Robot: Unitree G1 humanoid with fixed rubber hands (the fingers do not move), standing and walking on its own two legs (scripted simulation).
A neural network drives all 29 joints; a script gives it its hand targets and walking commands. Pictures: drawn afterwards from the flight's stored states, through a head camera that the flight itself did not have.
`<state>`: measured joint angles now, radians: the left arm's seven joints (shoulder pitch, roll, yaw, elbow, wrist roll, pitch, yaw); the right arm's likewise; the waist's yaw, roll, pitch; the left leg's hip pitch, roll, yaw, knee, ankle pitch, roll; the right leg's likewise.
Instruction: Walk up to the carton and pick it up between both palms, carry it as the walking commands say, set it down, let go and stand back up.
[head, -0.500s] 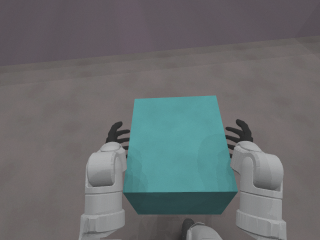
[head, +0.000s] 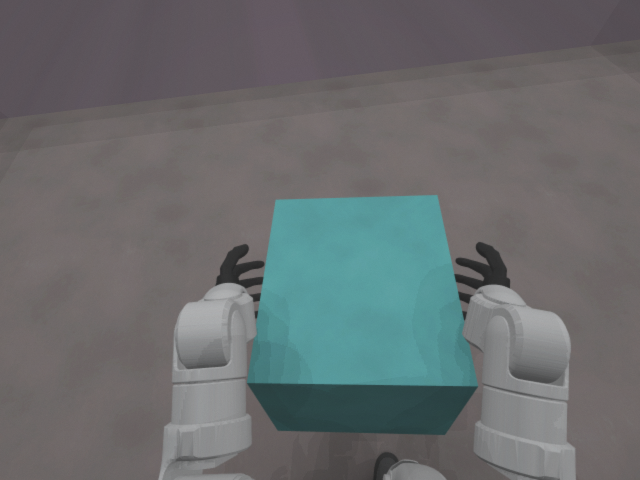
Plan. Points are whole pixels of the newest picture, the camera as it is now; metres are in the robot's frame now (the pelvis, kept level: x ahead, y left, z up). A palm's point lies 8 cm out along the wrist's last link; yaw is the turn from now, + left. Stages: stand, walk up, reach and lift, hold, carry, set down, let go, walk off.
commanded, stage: carry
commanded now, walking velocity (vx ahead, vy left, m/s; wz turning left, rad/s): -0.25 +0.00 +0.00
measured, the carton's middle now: (357, 313) +0.32 -0.03 -0.01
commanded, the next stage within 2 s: none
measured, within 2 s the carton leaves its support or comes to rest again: neither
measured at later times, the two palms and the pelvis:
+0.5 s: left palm out of the picture +0.08 +0.13 +0.08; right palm out of the picture +0.08 -0.17 +0.07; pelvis -0.21 -0.01 +0.00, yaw +0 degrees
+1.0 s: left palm out of the picture -0.09 +0.13 +0.05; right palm out of the picture -0.09 -0.16 +0.06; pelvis -0.39 -0.01 -0.01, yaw +1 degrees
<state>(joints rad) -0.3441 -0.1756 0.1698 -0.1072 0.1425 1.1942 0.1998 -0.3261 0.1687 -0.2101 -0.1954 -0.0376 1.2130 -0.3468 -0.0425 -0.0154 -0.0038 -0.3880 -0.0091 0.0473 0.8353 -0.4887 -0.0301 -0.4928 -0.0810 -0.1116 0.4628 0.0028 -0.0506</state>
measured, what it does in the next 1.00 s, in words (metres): walks backwards: left foot, then right foot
